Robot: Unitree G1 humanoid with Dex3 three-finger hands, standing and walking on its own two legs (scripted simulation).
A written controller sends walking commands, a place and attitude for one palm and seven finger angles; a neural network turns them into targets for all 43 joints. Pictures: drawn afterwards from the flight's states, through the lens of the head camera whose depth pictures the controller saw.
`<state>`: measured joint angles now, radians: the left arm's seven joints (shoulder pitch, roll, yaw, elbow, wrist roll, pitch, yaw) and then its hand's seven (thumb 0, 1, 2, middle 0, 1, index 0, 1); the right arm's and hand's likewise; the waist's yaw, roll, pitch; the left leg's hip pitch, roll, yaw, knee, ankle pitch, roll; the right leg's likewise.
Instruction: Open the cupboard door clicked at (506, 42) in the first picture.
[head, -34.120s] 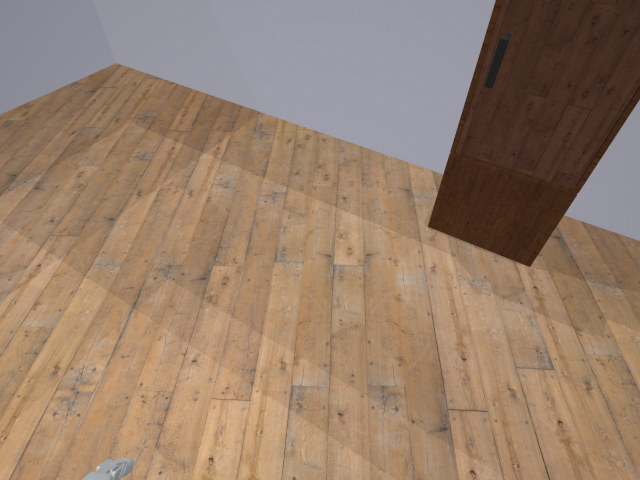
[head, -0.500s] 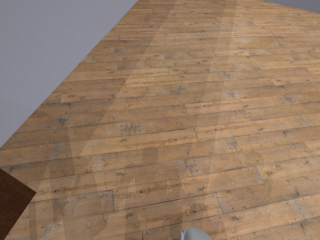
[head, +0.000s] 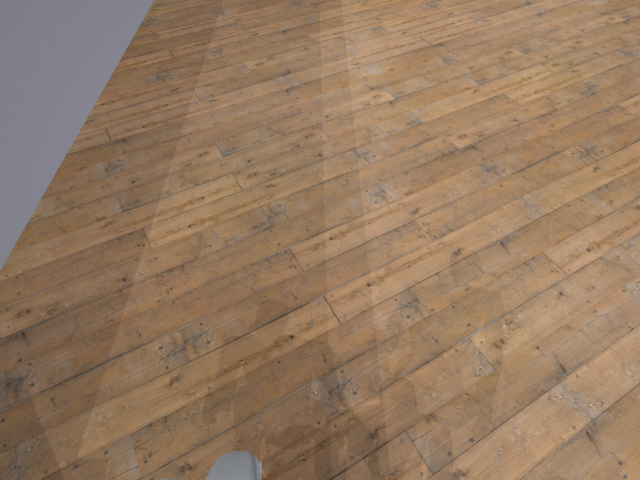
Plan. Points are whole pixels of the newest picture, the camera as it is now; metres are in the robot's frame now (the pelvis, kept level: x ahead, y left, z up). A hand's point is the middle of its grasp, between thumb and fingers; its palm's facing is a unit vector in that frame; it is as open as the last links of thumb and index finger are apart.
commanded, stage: walk to a spot facing it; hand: left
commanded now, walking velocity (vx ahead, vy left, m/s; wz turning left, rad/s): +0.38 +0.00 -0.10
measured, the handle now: out of the picture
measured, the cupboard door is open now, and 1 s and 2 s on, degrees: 40 40 40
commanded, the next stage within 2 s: turn to face it in 0.62 s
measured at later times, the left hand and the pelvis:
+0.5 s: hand (198, 397) +0.26 +0.20 -0.18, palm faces +0.01 -0.99 -0.13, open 7.4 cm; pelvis +0.27 +0.05 +0.00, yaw -5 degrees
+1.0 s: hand (273, 217) +0.62 +0.11 -0.16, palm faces -0.14 -0.97 -0.19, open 7.3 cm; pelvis +0.48 -0.03 +0.00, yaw -9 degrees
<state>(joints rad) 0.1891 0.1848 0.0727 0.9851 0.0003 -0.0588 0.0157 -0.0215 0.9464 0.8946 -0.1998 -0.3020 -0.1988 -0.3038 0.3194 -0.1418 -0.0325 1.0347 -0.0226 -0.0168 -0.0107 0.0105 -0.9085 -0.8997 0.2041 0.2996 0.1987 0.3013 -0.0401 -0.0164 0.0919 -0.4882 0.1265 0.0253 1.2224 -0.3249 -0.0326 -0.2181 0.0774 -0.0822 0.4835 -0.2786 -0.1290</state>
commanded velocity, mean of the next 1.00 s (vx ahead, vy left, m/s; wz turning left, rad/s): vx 0.22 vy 0.00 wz -0.03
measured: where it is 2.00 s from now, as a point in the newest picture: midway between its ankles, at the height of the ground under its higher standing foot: (341, 359)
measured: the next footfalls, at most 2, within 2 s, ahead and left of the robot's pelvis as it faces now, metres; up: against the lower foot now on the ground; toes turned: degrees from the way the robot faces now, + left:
left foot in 0.34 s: +0.33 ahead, +0.11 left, +0.00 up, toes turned +4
right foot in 0.84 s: +0.53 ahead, -0.13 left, +0.00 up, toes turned -19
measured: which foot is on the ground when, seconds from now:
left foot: up 0.00-0.32, down 0.34-0.86, up 0.88-1.00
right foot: down 0.00-0.36, up 0.38-0.82, down 0.84-1.00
